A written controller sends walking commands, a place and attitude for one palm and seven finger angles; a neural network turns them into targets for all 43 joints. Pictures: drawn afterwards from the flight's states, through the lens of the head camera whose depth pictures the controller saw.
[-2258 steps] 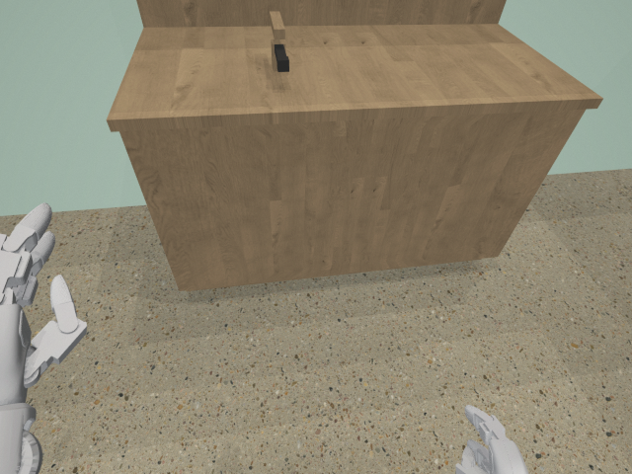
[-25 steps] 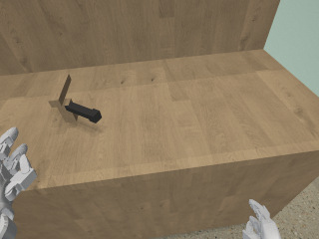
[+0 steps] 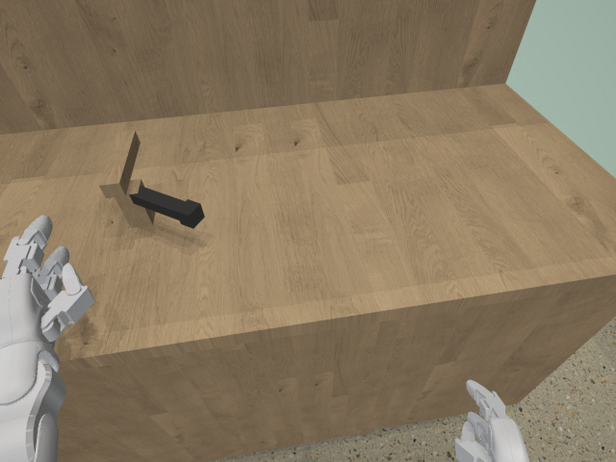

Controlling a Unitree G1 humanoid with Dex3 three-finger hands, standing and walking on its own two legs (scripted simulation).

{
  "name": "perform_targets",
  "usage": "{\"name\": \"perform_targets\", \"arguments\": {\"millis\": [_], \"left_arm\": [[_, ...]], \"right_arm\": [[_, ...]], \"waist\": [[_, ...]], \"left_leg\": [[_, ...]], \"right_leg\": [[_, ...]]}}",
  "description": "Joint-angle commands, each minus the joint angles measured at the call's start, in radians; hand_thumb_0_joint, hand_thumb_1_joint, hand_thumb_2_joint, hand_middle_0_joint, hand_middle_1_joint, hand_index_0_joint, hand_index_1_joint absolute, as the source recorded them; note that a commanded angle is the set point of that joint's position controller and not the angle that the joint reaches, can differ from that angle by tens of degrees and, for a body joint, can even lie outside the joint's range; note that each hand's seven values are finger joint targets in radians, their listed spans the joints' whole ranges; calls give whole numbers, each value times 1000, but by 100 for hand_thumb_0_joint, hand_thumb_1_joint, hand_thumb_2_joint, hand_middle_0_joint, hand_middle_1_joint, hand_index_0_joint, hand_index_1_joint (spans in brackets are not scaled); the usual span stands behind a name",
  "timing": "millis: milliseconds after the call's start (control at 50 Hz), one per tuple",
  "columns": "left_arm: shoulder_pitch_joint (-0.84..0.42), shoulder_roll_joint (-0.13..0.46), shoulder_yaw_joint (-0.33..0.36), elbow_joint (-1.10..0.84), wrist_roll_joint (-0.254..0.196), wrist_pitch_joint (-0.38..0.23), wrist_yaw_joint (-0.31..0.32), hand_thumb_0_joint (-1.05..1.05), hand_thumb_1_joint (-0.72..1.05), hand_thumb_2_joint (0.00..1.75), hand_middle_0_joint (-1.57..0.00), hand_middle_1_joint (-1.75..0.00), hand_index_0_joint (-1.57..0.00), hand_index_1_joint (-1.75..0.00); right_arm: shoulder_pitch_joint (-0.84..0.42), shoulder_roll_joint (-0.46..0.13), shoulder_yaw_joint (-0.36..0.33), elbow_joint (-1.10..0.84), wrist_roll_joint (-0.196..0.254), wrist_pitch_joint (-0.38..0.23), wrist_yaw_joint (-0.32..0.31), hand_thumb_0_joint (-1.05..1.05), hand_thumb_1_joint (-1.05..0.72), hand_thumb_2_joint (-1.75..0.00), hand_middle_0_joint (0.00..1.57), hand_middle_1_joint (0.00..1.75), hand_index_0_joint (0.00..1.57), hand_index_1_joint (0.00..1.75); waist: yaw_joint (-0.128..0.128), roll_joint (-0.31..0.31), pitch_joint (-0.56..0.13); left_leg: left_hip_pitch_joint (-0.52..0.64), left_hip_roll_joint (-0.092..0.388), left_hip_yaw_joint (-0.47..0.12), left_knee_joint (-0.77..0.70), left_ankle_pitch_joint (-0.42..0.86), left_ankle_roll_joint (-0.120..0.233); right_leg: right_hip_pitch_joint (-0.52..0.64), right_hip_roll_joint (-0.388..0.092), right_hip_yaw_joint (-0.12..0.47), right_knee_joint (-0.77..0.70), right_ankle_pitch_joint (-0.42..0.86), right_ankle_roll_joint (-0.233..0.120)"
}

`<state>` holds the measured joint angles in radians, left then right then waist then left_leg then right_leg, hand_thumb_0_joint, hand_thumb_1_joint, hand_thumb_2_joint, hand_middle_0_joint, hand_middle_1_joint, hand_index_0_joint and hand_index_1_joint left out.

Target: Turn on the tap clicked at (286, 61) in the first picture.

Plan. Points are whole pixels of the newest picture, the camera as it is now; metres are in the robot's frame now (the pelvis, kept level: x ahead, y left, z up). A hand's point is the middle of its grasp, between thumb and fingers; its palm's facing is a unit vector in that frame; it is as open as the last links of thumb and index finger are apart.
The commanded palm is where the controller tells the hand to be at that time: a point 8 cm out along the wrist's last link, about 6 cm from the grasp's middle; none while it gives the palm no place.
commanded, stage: reach beside the lever's end, fingers flat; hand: left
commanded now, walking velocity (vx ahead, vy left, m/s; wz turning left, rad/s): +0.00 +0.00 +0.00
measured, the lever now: (190, 213) +0.43 +0.23 +0.09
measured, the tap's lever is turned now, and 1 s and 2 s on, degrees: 55 55 55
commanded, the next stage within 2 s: push the lever round in 1.04 s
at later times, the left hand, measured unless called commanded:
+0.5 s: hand (81, 278) +0.28 +0.31 +0.11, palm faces +0.50 -0.86 -0.10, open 7.8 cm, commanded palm +0.25 +0.35 +0.10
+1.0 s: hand (87, 266) +0.32 +0.33 +0.09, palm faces +0.50 -0.86 -0.12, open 7.8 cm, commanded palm +0.27 +0.37 +0.09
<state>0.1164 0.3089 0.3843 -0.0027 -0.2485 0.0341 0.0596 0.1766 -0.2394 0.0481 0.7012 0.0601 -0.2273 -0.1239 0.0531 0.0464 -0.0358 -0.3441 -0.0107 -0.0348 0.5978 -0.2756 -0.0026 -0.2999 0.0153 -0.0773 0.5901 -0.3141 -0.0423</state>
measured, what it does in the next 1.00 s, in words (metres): stands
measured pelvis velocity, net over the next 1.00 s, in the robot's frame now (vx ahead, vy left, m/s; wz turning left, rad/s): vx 0.00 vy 0.00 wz -0.02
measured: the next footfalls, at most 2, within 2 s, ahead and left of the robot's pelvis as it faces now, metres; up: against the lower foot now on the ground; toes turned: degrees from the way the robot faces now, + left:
none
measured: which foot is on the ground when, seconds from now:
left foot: down 0.00-1.00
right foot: down 0.00-1.00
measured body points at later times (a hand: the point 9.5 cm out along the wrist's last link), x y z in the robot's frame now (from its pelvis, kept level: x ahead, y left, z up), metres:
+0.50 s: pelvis -0.01 +0.00 +0.00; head +0.00 -0.01 +0.45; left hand +0.25 +0.36 +0.12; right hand +0.16 -0.24 -0.10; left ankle +0.02 +0.12 -0.73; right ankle +0.00 -0.09 -0.73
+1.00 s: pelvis +0.00 +0.00 -0.01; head +0.03 -0.01 +0.44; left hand +0.28 +0.38 +0.10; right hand +0.12 -0.27 -0.11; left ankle +0.02 +0.12 -0.73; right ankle +0.00 -0.09 -0.73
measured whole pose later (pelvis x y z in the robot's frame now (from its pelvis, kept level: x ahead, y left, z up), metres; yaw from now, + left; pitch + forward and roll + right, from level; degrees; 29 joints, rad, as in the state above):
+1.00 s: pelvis +0.00 +0.00 -0.01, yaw -1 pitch +5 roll -1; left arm -0.14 0.42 0.53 0.47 -0.22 -0.14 -0.05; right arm 0.26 -0.28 0.01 0.71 0.06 -0.13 -0.11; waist 0.00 0.04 -0.05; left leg -0.45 0.01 -0.03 0.66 -0.30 0.00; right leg -0.40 0.03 -0.07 0.63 -0.32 -0.04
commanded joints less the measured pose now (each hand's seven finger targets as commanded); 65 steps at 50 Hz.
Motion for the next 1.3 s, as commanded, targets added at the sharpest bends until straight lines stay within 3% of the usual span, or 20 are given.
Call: {"name": "perform_targets", "arguments": {"millis": [0,80,180,220,360,420,480,600,620,720,800,860,920,940,960,1000,1060,1140,1260,1280], "left_arm": [[-198,258,129,-174,-1,-76,-5,0,90,90,-17,-20,-17,-20],[-207,242,112,-179,8,-116,-14,0,90,90,-16,-19,-16,-19],[-260,239,99,-128,5,-142,-29,0,90,90,-16,-18,-16,-18],[-292,286,140,-100,11,-143,-24,0,90,90,-16,-17,-16,-17],[-385,301,129,-31,24,-177,-28,0,90,90,-15,-16,-15,-16],[-377,329,158,33,22,-181,-35,0,90,90,-15,-15,-15,-15],[-447,322,136,111,17,-172,-49,0,90,90,-15,-15,-15,-15],[-536,397,177,190,28,-192,-60,0,90,90,-15,-15,-15,-15],[-524,441,222,202,38,-205,-53,0,90,90,-15,-15,-15,-15],[-516,419,199,197,40,-247,-78,0,90,90,-15,-15,-15,-15],[-520,428,209,283,19,-235,-101,0,90,90,-15,-15,-15,-15],[-508,450,234,292,18,-235,-108,0,90,90,-15,-15,-15,-15],[-489,454,235,224,33,-255,-100,0,90,90,-15,-15,-15,-15],[-494,418,207,214,31,-259,-99,0,90,90,-15,-15,-15,-15],[-495,456,240,230,33,-265,-94,0,90,90,-15,-15,-15,-15],[-515,423,214,229,29,-271,-95,0,90,90,-15,-15,-15,-15],[-487,440,240,244,24,-267,-94,0,90,90,-15,-15,-15,-15],[-476,402,204,221,30,-252,-100,0,90,90,-15,-15,-15,-15],[-424,403,229,207,18,-240,-93,0,90,90,-15,-15,-15,-15],[-446,373,197,188,17,-241,-96,0,90,90,-15,-15,-15,-15]], "right_arm": [[-107,-139,-56,-156,-5,-46,-9,0,-90,-90,20,30,20,30],[-94,-136,-60,-154,-7,-44,-2,0,-90,-90,20,30,20,30],[-91,-144,-62,-146,-5,-41,-4,0,-90,-90,20,30,20,30],[-102,-142,-60,-135,-1,-36,-10,0,-90,-90,20,30,20,30],[-87,-148,-63,-128,-8,-28,-11,0,-90,-90,20,30,20,30],[-79,-150,-63,-124,-6,-20,-10,0,-90,-90,20,30,20,30],[-68,-156,-62,-122,-3,-10,-11,0,-90,-90,20,30,20,30],[-38,-165,-67,-124,-7,13,-8,0,-90,-90,20,30,20,30],[-32,-164,-70,-117,-7,18,-8,0,-90,-90,20,30,20,30],[-12,-161,-74,-128,-6,29,4,0,-90,-90,20,30,20,30],[6,-176,-80,-123,-2,38,1,0,-90,-90,20,30,20,30],[18,-179,-86,-127,-2,44,0,0,-90,-90,20,30,20,30],[15,-171,-87,-134,-4,46,5,0,-90,-90,20,30,20,30],[22,-170,-87,-137,-7,46,8,0,-90,-90,20,30,20,30],[27,-173,-88,-129,-7,49,7,0,-90,-90,20,30,20,30],[26,-172,-87,-128,-9,48,6,0,-90,-90,20,30,20,30],[25,-174,-90,-129,-8,51,3,0,-90,-90,20,30,20,30],[20,-169,-87,-133,-5,52,4,0,-90,-90,20,30,20,30],[24,-169,-91,-139,-7,56,8,0,-90,-90,20,30,20,30],[19,-167,-88,-142,-8,55,9,0,-90,-90,20,30,20,30]], "waist": [[8,-1,-161],[5,47,-183],[-12,21,-157],[-12,31,-137],[-21,57,-176],[-15,30,-177],[-34,-2,-156],[-39,2,-202],[-30,9,-215],[-31,73,-253],[-48,-8,-205],[-36,-12,-234],[-26,64,-269],[-38,59,-265],[-36,54,-250],[-50,33,-232],[-38,28,-244],[-40,66,-246],[-29,15,-250],[-37,26,-252]], "left_leg": [[91,11,-16,-74,162,26],[116,14,-15,-67,209,19],[98,12,-17,-70,158,24],[86,11,-18,-74,122,26],[89,8,-19,-68,108,29],[62,6,-16,-62,99,32],[38,6,-19,-61,66,36],[17,2,-7,-34,94,43],[16,4,-5,-29,106,43],[29,5,0,-13,147,43],[-18,7,-5,-12,102,49],[-15,6,-3,-10,132,49],[25,9,-3,-6,183,47],[33,10,-4,-5,191,47],[20,14,-9,-7,176,44],[20,14,-10,-8,163,46],[16,12,-8,-10,159,46],[42,15,-9,-13,192,42],[33,18,-11,-8,235,37],[41,17,-11,-6,237,37]], "right_leg": [[18,-21,34,-102,173,21],[13,-18,30,-85,213,16],[-12,-18,32,-91,173,20],[-20,-18,37,-98,137,19],[-23,-17,41,-92,129,17],[-11,-17,44,-91,130,20],[-38,-17,44,-97,107,24],[-21,-19,59,-84,149,29],[-8,-16,60,-77,159,27],[-4,-12,62,-56,206,23],[-32,-11,64,-69,170,29],[-9,-12,63,-60,203,30],[-3,-9,61,-44,239,23],[-17,-8,57,-42,245,25],[-25,-5,55,-43,225,23],[-41,-4,53,-46,214,25],[-27,-4,54,-47,211,25],[-33,-5,50,-43,234,21],[-15,-3,42,-36,274,23],[-23,-3,43,-35,275,24]]}}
